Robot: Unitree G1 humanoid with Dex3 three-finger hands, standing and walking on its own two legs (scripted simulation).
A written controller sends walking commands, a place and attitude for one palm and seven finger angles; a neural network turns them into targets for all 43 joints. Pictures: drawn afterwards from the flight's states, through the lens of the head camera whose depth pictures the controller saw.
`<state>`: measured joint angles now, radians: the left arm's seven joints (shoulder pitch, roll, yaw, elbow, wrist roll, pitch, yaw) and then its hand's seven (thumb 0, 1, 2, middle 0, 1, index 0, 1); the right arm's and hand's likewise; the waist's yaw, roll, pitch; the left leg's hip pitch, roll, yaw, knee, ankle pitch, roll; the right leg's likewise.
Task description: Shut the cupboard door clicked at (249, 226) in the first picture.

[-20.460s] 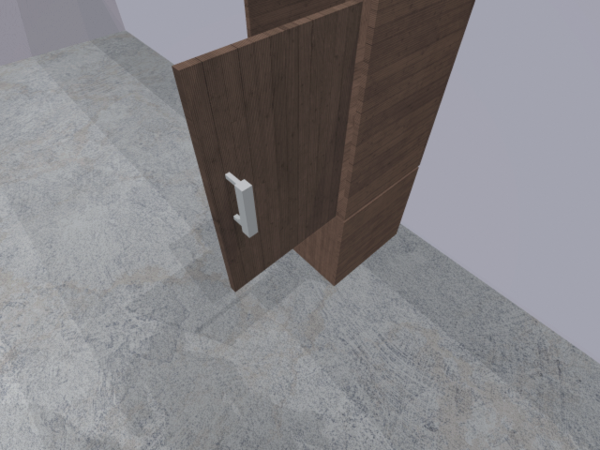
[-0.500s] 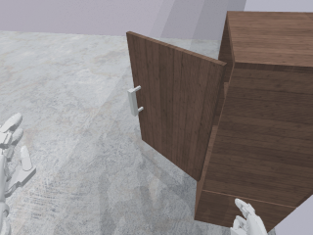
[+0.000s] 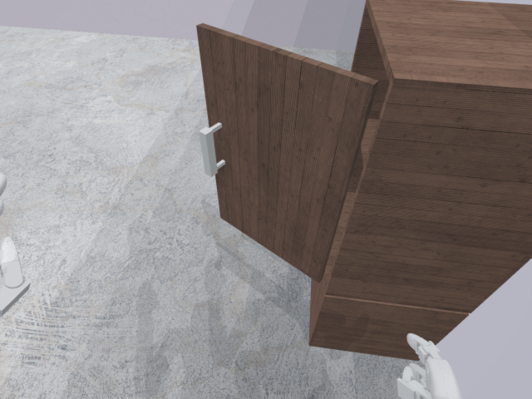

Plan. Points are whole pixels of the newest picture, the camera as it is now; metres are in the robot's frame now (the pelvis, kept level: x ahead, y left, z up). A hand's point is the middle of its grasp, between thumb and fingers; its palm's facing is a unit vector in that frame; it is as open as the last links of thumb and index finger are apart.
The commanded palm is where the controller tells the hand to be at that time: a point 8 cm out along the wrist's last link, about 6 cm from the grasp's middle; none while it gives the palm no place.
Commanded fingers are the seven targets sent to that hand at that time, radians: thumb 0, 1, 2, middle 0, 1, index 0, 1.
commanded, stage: step back with the hand held close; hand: left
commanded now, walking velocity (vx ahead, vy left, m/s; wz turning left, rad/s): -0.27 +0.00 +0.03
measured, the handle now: (214, 149) +0.69 +0.16 -0.02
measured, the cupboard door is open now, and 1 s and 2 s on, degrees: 59 59 59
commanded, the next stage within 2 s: stop stepping back and stand still in 1.20 s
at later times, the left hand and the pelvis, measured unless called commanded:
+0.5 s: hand out of the picture +0.13 +0.27 +0.17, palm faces +0.49 -0.74 -0.46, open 7.4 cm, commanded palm +0.06 +0.30 +0.18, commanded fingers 0.00 0.90 0.90 -0.20 -0.30 -0.20 -0.30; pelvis -0.07 +0.00 -0.02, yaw +2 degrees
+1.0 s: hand out of the picture +0.02 +0.29 +0.17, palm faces +0.61 -0.68 -0.40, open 7.4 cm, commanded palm -0.03 +0.29 +0.18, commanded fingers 0.00 0.90 0.90 -0.20 -0.30 -0.20 -0.30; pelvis -0.14 -0.02 -0.02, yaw +5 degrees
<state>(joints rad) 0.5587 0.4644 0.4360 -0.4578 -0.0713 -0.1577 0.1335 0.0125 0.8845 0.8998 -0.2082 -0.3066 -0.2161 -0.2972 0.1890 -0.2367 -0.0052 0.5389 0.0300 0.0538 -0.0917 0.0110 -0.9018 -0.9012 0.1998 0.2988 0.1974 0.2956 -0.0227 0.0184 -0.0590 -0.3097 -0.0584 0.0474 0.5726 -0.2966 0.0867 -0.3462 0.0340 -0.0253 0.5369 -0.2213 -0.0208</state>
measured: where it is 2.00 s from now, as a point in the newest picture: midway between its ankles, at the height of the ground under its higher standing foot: outside the picture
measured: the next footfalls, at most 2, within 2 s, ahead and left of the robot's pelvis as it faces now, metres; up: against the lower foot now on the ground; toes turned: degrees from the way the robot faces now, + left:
right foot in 1.02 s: -0.26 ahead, -0.15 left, +0.00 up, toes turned +4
left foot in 1.46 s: -0.13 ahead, +0.09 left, +0.00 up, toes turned +2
